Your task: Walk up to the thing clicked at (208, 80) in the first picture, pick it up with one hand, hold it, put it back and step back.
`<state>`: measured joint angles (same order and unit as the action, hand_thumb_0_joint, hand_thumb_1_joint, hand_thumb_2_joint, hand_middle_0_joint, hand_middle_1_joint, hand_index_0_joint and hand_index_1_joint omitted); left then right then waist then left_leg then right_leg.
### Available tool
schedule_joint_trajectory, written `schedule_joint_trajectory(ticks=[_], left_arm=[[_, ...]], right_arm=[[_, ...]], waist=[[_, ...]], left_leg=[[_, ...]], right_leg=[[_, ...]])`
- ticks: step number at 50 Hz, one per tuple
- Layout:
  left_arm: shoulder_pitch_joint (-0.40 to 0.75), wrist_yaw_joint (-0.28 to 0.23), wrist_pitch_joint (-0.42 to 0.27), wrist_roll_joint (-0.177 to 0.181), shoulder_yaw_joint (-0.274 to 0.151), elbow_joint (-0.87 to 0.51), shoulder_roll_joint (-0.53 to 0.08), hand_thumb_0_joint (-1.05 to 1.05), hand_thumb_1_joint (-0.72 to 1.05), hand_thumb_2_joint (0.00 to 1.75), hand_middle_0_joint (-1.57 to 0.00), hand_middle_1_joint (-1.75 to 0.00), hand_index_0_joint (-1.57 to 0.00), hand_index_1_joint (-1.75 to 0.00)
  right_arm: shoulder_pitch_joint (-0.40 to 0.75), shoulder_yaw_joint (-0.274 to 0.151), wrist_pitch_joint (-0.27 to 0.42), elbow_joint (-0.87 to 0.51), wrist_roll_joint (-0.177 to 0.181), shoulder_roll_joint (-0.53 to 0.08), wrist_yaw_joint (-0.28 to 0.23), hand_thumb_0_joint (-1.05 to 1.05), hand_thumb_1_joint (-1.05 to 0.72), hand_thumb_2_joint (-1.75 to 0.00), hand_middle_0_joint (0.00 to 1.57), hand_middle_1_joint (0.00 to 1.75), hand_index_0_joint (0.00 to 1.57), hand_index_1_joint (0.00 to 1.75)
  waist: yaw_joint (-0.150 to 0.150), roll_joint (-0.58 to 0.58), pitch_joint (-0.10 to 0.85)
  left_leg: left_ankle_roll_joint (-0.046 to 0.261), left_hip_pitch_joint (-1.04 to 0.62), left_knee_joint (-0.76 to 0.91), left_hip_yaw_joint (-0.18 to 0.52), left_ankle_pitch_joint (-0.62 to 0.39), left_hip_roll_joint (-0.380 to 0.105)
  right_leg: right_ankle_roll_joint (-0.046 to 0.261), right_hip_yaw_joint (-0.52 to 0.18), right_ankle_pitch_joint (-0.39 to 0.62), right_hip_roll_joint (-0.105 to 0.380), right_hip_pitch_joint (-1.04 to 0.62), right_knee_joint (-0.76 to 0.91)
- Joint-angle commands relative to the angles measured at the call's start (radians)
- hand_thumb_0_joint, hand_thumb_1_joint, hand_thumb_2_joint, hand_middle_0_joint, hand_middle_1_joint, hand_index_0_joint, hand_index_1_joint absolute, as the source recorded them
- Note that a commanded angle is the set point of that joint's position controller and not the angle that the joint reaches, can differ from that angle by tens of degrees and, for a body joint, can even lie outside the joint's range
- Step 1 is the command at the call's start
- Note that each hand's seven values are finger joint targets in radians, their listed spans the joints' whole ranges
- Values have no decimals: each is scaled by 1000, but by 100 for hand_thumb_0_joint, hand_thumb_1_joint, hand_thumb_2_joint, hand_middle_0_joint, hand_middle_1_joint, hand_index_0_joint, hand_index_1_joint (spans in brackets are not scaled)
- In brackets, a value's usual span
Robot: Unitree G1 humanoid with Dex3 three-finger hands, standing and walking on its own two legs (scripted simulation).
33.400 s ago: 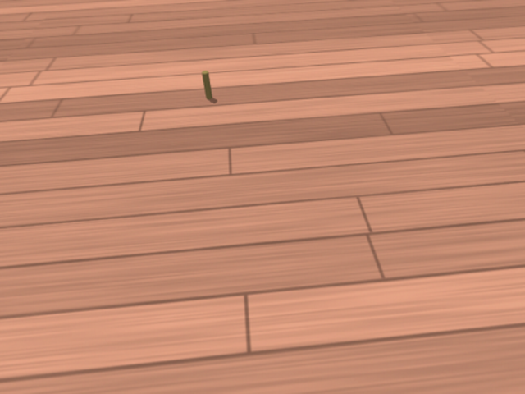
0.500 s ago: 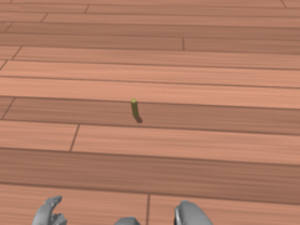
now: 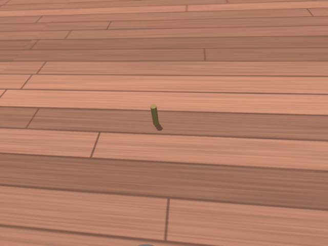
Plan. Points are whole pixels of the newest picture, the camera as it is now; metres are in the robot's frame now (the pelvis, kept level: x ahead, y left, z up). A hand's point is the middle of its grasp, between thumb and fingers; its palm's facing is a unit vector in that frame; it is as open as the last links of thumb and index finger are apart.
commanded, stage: step back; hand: left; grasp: from the side
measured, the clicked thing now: (154, 115) +1.05 +0.18 -0.66
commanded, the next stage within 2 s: stand in 0.90 s
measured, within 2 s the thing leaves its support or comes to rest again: neither
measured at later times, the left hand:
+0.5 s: hand out of the picture +0.07 +0.26 -0.14, palm faces +0.04 -0.94 -0.33, open 7.4 cm
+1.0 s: hand out of the picture +0.11 +0.26 -0.13, palm faces +0.04 -0.94 -0.35, open 7.4 cm
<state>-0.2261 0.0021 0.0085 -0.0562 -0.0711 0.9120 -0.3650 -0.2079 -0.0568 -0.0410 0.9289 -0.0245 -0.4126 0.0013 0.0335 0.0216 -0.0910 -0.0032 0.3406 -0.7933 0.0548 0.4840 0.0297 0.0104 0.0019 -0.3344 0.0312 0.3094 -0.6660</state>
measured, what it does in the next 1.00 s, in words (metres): steps on the spot: left foot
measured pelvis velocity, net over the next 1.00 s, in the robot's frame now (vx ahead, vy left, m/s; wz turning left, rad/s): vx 0.02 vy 0.01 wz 0.02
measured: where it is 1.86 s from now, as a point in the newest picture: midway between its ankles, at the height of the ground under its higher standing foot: outside the picture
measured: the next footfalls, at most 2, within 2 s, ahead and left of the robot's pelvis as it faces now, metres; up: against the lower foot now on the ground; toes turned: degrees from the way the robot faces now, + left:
left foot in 0.02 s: +0.04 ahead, +0.13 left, +0.00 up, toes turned +0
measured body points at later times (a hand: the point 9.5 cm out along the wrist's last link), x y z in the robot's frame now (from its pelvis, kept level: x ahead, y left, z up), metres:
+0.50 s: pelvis +0.00 +0.01 +0.01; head +0.01 +0.01 +0.46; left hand +0.07 +0.31 -0.12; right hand +0.08 -0.30 -0.12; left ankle +0.00 +0.13 -0.72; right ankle +0.01 -0.12 -0.72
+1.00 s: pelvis +0.02 +0.01 +0.02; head +0.03 +0.01 +0.47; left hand +0.11 +0.31 -0.11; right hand +0.13 -0.28 -0.11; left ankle +0.00 +0.13 -0.72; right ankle +0.01 -0.12 -0.72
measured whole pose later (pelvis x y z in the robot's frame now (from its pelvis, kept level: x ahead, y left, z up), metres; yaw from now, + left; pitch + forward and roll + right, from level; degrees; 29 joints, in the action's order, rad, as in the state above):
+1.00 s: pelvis +0.02 +0.01 +0.02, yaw +1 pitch -2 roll +0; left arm -0.05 0.00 -0.01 -0.01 -0.03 1.11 -0.35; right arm -0.06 -0.02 0.02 1.09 -0.01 -0.33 0.00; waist 0.01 0.00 -0.07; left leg 0.00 0.12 -0.41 0.03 0.25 0.01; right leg -0.02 0.03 -0.24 0.03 0.13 -0.41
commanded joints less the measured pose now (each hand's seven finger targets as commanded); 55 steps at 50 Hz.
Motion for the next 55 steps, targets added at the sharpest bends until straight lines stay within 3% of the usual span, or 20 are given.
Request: schedule_joint_trajectory(ticks=[1, 2, 3, 4, 6, 9, 11, 13, 14, 16, 19, 20, 21, 22, 23, 26, 29, 39, 48, 55], left_arm=[[53, -7, -11, 17, -40, -87, -220, 0, 90, 90, -20, -30, -20, -30], [16, -3, -10, 27, -22, -80, -162, 0, 90, 90, -20, -30, -20, -30], [62, -6, -12, 44, -27, -63, -184, 0, 90, 90, -20, -30, -20, -30], [106, -6, -17, 31, -47, -52, -248, 0, 90, 90, -20, -30, -20, -30], [70, 8, -23, 44, -39, -37, -206, 0, 90, 90, -20, -30, -20, -30], [-6, 9, -42, 40, -41, 22, -189, 0, 90, 90, -20, -30, -20, -30], [-5, -4, -51, 25, -46, 34, -196, 0, 90, 90, -20, -30, -20, -30], [14, -8, -57, 20, -58, 38, -298, 0, 90, 90, -20, -30, -20, -30], [85, -7, -57, 17, -59, 14, -311, 0, 90, 90, -20, -30, -20, -30], [129, -11, -64, 21, -51, 1, -272, 0, 90, 90, -20, -30, -20, -30], [160, -2, -54, 28, -33, 15, -230, 0, 90, 90, -20, -30, -20, -30], [156, 1, -52, 32, -18, 15, -196, 0, 90, 90, -20, -30, -20, -30], [139, 5, -48, 45, -8, 27, -163, 0, 90, 90, -20, -30, -20, -30], [130, 6, -48, 48, -13, 42, -177, 0, 90, 90, -20, -30, -20, -30], [130, 3, -51, 43, -16, 56, -185, 0, 90, 90, -20, -30, -20, -30], [135, -4, -64, 45, -18, 73, -202, 0, 90, 90, -20, -30, -20, -30], [131, -11, -62, 51, -18, 81, -210, 0, 90, 90, -20, -30, -20, -30], [201, -12, -47, 45, -8, 100, -203, 0, 90, 90, -20, -30, -20, -30], [211, -17, -42, 59, 15, 132, -180, 0, 90, 90, -20, -30, -20, -30], [214, -11, -42, 50, 21, 165, -192, 0, 90, 90, -20, -30, -20, -30]], right_arm=[[-19, -57, 68, -25, -15, -144, -9, 0, -90, -90, 20, 30, 20, 30], [-34, -69, 78, -23, -27, -189, -12, 0, -90, -90, 20, 30, 20, 30], [34, -70, 81, -45, -22, -277, -9, 0, -90, -90, 20, 30, 20, 30], [72, -74, 84, -49, -15, -279, -5, 0, -90, -90, 20, 30, 20, 30], [104, -43, 96, -45, -19, -201, -8, 0, -90, -90, 20, 30, 20, 30], [125, -39, 81, -28, -11, -192, 1, 0, -90, -90, 20, 30, 20, 30], [98, -25, 66, -27, 3, -151, 1, 0, -90, -90, 20, 30, 20, 30], [94, -21, 56, -21, 7, -120, -3, 0, -90, -90, 20, 30, 20, 30], [58, -31, 55, 3, 3, -141, -5, 0, -90, -90, 20, 30, 20, 30], [27, -28, 67, 20, 8, -133, -1, 0, -90, -90, 20, 30, 20, 30], [-29, -26, 84, 57, 0, -107, -1, 0, -90, -90, 20, 30, 20, 30], [-22, -36, 91, 52, -9, -135, -5, 0, -90, -90, 20, 30, 20, 30], [37, -33, 97, 38, -10, -160, -7, 0, -90, -90, 20, 30, 20, 30], [89, -32, 98, 34, -3, -184, -5, 0, -90, -90, 20, 30, 20, 30], [106, -30, 96, 38, -1, -184, -2, 0, -90, -90, 20, 30, 20, 30], [99, -18, 97, 53, 3, -146, -7, 0, -90, -90, 20, 30, 20, 30], [94, -21, 94, 65, 9, -143, -14, 0, -90, -90, 20, 30, 20, 30], [151, -17, 79, 78, 6, -130, -16, 0, -90, -90, 20, 30, 20, 30], [168, -3, 87, 103, 19, -145, -18, 0, -90, -90, 20, 30, 20, 30], [200, 11, 80, 121, 20, -133, -12, 0, -90, -90, 20, 30, 20, 30]], waist=[[-27, -114, 97], [-26, 49, 120], [-33, 146, 76], [-43, 79, 7], [-13, 55, 7], [7, 122, 51], [14, 71, 77], [8, -124, 26], [-15, -130, -12], [-30, -95, -9], [-61, -141, 65], [-63, -90, 87], [-31, -18, 74], [-7, -3, 67], [-1, -3, 65], [-12, 19, 131], [-16, 43, 166], [-20, -9, 120], [-28, -6, 169], [-27, -6, 139]], left_leg=[[30, -286, 457, 2, -147, -15], [85, -384, 519, 289, 32, -175], [199, -166, 586, 509, 303, -354], [234, 11, 604, 501, 330, -367], [179, -56, 550, 323, 135, -266], [119, 10, 457, 159, 22, -188], [63, 71, 357, 104, -60, -147], [20, 108, 135, 30, 65, -8], [9, 46, 39, 21, 39, -18], [18, 32, 92, 27, -20, -42], [33, -186, 359, -1, -175, -42], [49, -218, 421, 110, -228, -110], [78, -156, 481, 228, -187, -187], [113, -93, 487, 254, -121, -226], [109, -58, 464, 222, -162, -224], [51, -91, 387, 83, -473, -138], [40, -162, 340, 45, -636, -124], [50, -118, 392, 64, -455, -132], [29, -274, 425, 70, -764, -159], [21, -242, 510, 64, -519, -151]], right_leg=[[108, -187, -99, 144, 74, 115], [49, -123, -128, 63, 228, -24], [7, -11, -226, -4, 213, -107], [11, -74, -233, 20, 104, -185], [14, -70, -143, 22, 96, -134], [10, 18, -13, -18, -136, 157], [31, -20, 51, -24, -280, 264], [135, -407, -372, 228, -115, 431], [192, -468, -457, 305, -5, 469], [185, -372, -261, 270, -24, 409], [99, -184, -14, 172, 30, 299], [58, -129, 105, 123, 35, 216], [21, -67, 85, 48, 15, 166], [8, -34, -9, 13, -45, 168], [13, -31, -4, 22, -116, 206], [37, -71, 272, 74, -235, 231], [46, -57, 399, 90, -237, 207], [39, -57, 287, 85, -228, 233], [12, -55, 491, 95, -266, 282], [3, -64, 324, 96, -274, 365]])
